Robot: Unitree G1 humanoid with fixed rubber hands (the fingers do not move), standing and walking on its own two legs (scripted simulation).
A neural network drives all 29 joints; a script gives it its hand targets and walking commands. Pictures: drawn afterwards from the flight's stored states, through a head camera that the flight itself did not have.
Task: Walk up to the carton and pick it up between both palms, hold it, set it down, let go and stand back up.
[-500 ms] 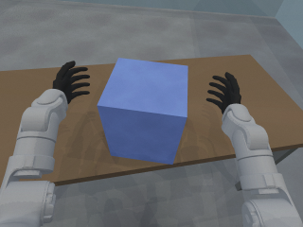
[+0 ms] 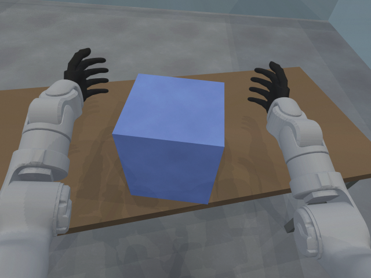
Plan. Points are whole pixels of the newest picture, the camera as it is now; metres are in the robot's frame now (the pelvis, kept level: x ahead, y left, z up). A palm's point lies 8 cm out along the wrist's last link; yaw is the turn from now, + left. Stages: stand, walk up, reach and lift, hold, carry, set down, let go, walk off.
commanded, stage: reach and lift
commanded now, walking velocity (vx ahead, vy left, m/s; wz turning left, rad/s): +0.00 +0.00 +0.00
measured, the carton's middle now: (174, 142) +0.44 +0.01 +0.03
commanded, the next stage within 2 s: none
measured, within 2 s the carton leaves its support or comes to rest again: neither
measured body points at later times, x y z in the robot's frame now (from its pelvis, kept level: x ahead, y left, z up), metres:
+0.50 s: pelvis +0.00 +0.00 -0.01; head +0.05 +0.02 +0.44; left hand +0.45 +0.20 +0.07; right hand +0.40 -0.18 +0.07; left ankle +0.03 +0.08 -0.74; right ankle +0.01 -0.13 -0.74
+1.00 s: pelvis -0.01 +0.00 -0.02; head +0.06 +0.02 +0.43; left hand +0.46 +0.16 +0.05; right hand +0.41 -0.18 +0.06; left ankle +0.03 +0.08 -0.74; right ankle +0.01 -0.13 -0.74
